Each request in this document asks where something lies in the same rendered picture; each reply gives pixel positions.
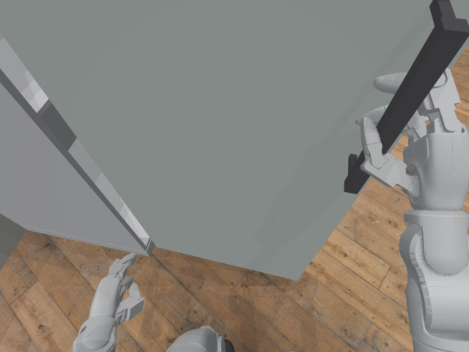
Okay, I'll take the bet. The robot right forearm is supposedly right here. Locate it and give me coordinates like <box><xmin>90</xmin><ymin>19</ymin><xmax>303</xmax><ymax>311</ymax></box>
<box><xmin>399</xmin><ymin>210</ymin><xmax>469</xmax><ymax>352</ymax></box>

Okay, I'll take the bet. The robot left hand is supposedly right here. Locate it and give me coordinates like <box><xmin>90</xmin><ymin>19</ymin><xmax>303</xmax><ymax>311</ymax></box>
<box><xmin>89</xmin><ymin>253</ymin><xmax>144</xmax><ymax>325</ymax></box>

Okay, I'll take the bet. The robot right hand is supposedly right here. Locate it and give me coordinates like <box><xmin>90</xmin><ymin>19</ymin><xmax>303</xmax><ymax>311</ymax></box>
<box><xmin>355</xmin><ymin>68</ymin><xmax>469</xmax><ymax>210</ymax></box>

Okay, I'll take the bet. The left robot thigh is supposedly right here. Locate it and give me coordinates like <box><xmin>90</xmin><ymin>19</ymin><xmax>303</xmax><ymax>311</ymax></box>
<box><xmin>166</xmin><ymin>329</ymin><xmax>225</xmax><ymax>352</ymax></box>

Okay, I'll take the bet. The fridge door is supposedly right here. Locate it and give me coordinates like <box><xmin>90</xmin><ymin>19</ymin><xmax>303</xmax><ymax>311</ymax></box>
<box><xmin>0</xmin><ymin>0</ymin><xmax>469</xmax><ymax>281</ymax></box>

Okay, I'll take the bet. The robot left forearm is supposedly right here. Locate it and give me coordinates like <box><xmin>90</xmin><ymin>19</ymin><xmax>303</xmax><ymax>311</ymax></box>
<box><xmin>73</xmin><ymin>315</ymin><xmax>117</xmax><ymax>352</ymax></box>

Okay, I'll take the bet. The handle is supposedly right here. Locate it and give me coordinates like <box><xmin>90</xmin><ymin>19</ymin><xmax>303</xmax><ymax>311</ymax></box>
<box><xmin>344</xmin><ymin>0</ymin><xmax>469</xmax><ymax>194</ymax></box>

